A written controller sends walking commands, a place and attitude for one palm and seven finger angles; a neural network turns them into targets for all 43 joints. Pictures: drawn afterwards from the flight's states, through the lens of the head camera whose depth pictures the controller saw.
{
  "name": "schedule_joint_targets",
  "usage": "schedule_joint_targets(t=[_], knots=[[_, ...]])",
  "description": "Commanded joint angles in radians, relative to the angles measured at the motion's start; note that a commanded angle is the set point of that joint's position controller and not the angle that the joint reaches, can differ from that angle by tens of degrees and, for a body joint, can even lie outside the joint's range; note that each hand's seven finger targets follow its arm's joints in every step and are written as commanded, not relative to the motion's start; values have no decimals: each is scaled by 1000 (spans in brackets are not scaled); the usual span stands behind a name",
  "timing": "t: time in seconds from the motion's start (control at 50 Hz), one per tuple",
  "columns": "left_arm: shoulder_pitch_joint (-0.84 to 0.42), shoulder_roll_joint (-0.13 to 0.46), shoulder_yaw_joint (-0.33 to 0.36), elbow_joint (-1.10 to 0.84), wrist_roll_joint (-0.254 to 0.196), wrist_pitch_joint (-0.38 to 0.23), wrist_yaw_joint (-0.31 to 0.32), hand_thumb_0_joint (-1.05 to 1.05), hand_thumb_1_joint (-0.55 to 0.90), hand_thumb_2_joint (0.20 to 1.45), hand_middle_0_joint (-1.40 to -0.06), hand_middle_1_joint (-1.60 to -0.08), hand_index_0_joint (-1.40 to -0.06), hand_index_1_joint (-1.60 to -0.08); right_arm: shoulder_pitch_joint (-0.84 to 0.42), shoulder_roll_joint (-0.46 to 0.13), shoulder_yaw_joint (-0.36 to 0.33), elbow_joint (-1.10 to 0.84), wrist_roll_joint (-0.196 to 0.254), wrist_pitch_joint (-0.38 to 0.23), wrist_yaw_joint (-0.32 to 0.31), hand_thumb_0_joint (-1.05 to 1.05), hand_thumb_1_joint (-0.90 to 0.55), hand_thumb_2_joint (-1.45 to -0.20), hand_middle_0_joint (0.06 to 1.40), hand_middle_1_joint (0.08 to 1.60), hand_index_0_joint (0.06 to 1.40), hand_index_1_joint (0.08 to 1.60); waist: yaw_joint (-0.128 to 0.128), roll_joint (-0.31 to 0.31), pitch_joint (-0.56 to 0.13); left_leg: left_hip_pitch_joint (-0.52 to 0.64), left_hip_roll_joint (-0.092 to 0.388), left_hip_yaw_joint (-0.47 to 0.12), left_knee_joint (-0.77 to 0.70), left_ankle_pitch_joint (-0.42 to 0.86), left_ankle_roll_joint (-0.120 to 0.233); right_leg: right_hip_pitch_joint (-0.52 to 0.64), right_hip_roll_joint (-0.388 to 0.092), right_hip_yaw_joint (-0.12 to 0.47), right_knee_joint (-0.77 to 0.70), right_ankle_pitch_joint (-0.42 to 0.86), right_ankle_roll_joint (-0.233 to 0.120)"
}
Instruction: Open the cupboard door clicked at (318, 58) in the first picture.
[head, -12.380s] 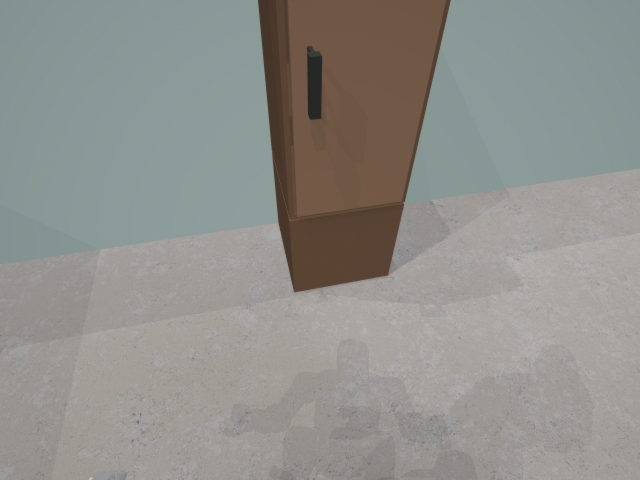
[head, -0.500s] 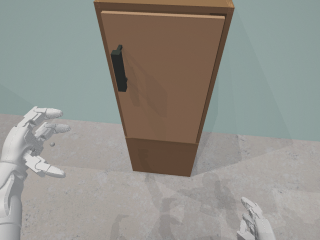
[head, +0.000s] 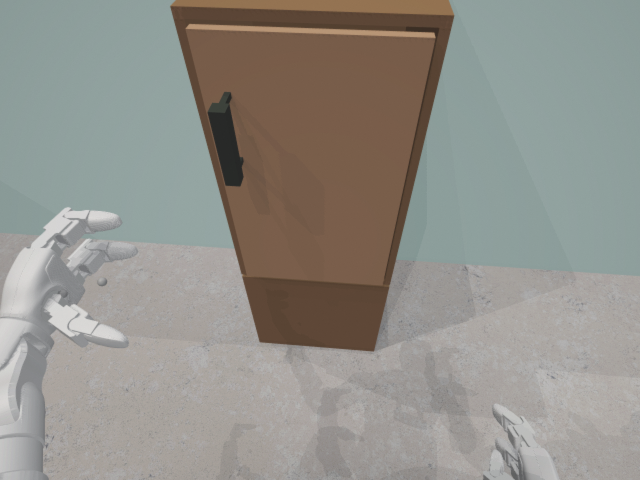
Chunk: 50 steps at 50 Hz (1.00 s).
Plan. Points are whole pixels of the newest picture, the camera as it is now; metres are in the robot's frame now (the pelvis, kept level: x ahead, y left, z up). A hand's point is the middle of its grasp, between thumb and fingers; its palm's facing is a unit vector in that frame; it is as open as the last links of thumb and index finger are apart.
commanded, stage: raise the hand with hooked fingers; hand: left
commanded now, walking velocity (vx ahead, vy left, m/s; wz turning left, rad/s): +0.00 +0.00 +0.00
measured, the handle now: (230, 139) +0.60 +0.20 +0.10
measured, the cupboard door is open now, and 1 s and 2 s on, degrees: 0 0 0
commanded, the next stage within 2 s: move the hooked fingers beside the handle in 0.06 s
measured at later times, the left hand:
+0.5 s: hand (125, 249) +0.34 +0.26 +0.12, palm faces +0.00 -1.00 -0.01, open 14.0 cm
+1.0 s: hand (150, 208) +0.41 +0.26 +0.11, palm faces -0.03 -1.00 +0.00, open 14.0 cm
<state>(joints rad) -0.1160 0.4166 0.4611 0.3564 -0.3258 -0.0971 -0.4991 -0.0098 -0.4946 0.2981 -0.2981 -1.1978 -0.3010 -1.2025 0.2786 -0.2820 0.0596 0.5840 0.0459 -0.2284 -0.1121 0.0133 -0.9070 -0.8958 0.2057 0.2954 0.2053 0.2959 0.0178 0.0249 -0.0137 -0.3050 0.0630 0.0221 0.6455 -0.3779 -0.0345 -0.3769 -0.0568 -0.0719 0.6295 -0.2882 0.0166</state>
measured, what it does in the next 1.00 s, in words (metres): stands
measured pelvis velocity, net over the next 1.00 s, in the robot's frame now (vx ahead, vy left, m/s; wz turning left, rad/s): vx -0.01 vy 0.00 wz -0.01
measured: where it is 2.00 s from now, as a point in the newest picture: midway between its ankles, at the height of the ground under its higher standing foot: outside the picture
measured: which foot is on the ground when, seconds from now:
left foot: down 0.00-1.00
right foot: down 0.00-1.00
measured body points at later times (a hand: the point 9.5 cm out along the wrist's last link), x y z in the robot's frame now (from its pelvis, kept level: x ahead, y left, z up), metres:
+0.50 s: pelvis -0.01 +0.00 +0.00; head +0.02 +0.00 +0.45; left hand +0.33 +0.32 +0.12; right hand +0.14 -0.25 -0.09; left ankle -0.03 +0.14 -0.72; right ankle +0.02 -0.13 -0.72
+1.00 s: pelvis -0.01 +0.00 -0.01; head +0.05 +0.01 +0.43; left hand +0.41 +0.32 +0.12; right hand +0.06 -0.27 -0.11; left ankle -0.03 +0.14 -0.72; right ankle +0.02 -0.13 -0.72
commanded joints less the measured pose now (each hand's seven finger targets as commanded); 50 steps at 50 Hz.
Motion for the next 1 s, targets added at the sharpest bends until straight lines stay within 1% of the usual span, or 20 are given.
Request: schedule_joint_targets(t=[0.0, 0.14, 0.18, 0.22, 0.26, 0.3, 0.4, 0.46, 0.5, 0.54, 0.58, 0.6, 0.66, 0.76, 0.82, 0.86, 0.9, 0.92, 0.94, 0.98], knots=[[-256, 292, 96, -183, -40, -52, -12, 0, -500, 300, -300, -1200, -300, -1200, -67, -131, -55, -147, 3, -53, -11, 0, -900, -900, 200, 300, 200, 300, 8, 48, -203, -4, -68, 0, -95, 272, 44, 164, 59, 18, -67, 240, -34], [-269, 290, 90, -167, -37, -49, -17, 0, -500, 300, -300, -1200, -300, -1200, -73, -131, -54, -150, 4, -52, -11, 0, -900, -900, 200, 300, 200, 300, 4, 19, -213, -10, -67, -3, -94, 264, 45, 156, 56, 17, -66, 234, -31], [-371, 273, 55, -161, -30, -58, -15, 0, -500, 300, -300, -1200, -300, -1200, -73, -131, -53, -139, 7, -50, -16, 0, -900, -900, 200, 300, 200, 300, -18, 47, -199, -5, -67, -4, -95, 236, 42, 123, 56, 17, -70, 204, -30], [-452, 295, 52, -138, -24, -65, -12, 0, -500, 300, -300, -1200, -300, -1200, -66, -134, -53, -131, 5, -49, -21, 0, -900, -900, 200, 300, 200, 300, -28, 36, -196, -5, -67, -10, -92, 216, 44, 111, 57, 23, -74, 178, -30], [-454, 306, 57, -96, -6, -74, -8, 0, -500, 300, -300, -1200, -300, -1200, -55, -135, -53, -125, 4, -48, -24, 0, -900, -900, 200, 300, 200, 300, -23, 52, -224, -4, -68, -12, -90, 238, 42, 121, 55, 17, -61, 197, -35], [-520, 275, 7, -69, 0, -76, -9, 0, -500, 300, -300, -1200, -300, -1200, -53, -134, -49, -121, 4, -45, -25, 0, -900, -900, 200, 300, 200, 300, -36, 66, -221, 0, -69, -9, -84, 225, 42, 102, 57, 23, -62, 187, -36], [-591, 352, 53, 66, 18, -87, 1, 0, -500, 300, -300, -1200, -300, -1200, -25, -149, -50, -102, 0, -27, -20, 0, -900, -900, 200, 300, 200, 300, -32, 22, -236, -46, -69, -17, -78, 222, 41, 110, 54, 23, -52, 182, -38], [-602, 342, 47, 95, 27, -98, 4, 0, -500, 300, -300, -1200, -300, -1200, -18, -145, -54, -114, 0, -17, -8, 0, -900, -900, 200, 300, 200, 300, -26, 54, -281, -46, -69, -10, -69, 254, 40, 119, 49, 26, -35, 230, -39], [-601, 390, 87, 147, 27, -104, 5, 0, -500, 300, -300, -1200, -300, -1200, -1, -157, -55, -115, -5, -5, -2, 0, -900, -900, 200, 300, 200, 300, -20, -3, -279, -80, -67, -13, -64, 260, 43, 137, 54, 27, -25, 242, -40], [-632, 379, 69, 155, 35, -114, -1, 0, -500, 300, -300, -1200, -300, -1200, 6, -155, -59, -117, -2, 6, 5, 0, -900, -900, 200, 300, 200, 300, -27, 51, -290, -81, -68, -3, -59, 258, 42, 121, 50, 33, -20, 250, -39], [-663, 389, 70, 198, 41, -117, 0, 0, -500, 300, -300, -1200, -300, -1200, 22, -161, -62, -114, -2, 18, 7, 0, -900, -900, 200, 300, 200, 300, -39, 27, -283, -100, -66, -2, -53, 250, 43, 107, 51, 34, -18, 251, -37], [-692, 421, 90, 216, 39, -124, -4, 0, -500, 300, -300, -1200, -300, -1200, 34, -168, -63, -113, -5, 23, 8, 0, -900, -900, 200, 300, 200, 300, -38, -9, -295, -116, -66, -4, -46, 252, 45, 127, 54, 41, -12, 254, -36], [-736, 425, 80, 227, 49, -145, -15, 0, -500, 300, -300, -1200, -300, -1200, 49, -168, -69, -112, -2, 36, 11, 0, -900, -900, 200, 300, 200, 300, -47, 51, -326, -105, -68, 2, -38, 252, 46, 109, 54, 45, -8, 259, -36], [-854, 415, 41, 300, 56, -168, -25, 0, -500, 300, -300, -1200, -300, -1200, 83, -175, -74, -87, -3, 56, 9, 0, -900, -900, 200, 300, 200, 300, -78, 42, -326, -112, -66, -5, -26, 224, 49, 58, 59, 44, -7, 226, -35], [-895, 480, 79, 335, 68, -176, -21, 0, -500, 300, -300, -1200, -300, -1200, 103, -182, -76, -78, -6, 70, 9, 0, -900, -900, 200, 300, 200, 300, -74, 45, -359, -128, -66, -9, -17, 238, 49, 67, 60, 46, 6, 240, -35], [-924, 431, 28, 373, 81, -177, -19, 0, -500, 300, -300, -1200, -300, -1200, 108, -177, -74, -75, -6, 77, 12, 0, -900, -900, 200, 300, 200, 300, -86, 64, -342, -129, -65, -8, -16, 231, 48, 34, 60, 40, 6, 231, -36], [-946, 478, 64, 411, 85, -185, -13, 0, -500, 300, -300, -1200, -300, -1200, 128, -185, -76, -68, -11, 88, 14, 0, -900, -900, 200, 300, 200, 300, -83, 35, -356, -138, -63, -14, -9, 254, 49, 43, 66, 37, 18, 251, -37], [-958, 498, 71, 408, 96, -190, -11, 0, -500, 300, -300, -1200, -300, -1200, 128, -184, -76, -73, -10, 93, 16, 0, -900, -900, 200, 300, 200, 300, -77, 72, -379, -139, -65, -11, -6, 253, 48, 46, 63, 43, 22, 252, -37], [-973, 470, 46, 420, 98, -191, -10, 0, -500, 300, -300, -1200, -300, -1200, 129, -179, -73, -75, -11, 97, 17, 0, -900, -900, 200, 300, 200, 300, -88, 70, -375, -141, -64, -8, -5, 250, 48, 38, 62, 42, 21, 252, -35], [-987, 491, 62, 465, 106, -197, -4, 0, -500, 300, -300, -1200, -300, -1200, 141, -183, -76, -68, -13, 108, 20, 0, -900, -900, 200, 300, 200, 300, -92, 54, -370, -158, -61, -7, 2, 243, 49, 27, 63, 42, 23, 247, -33]])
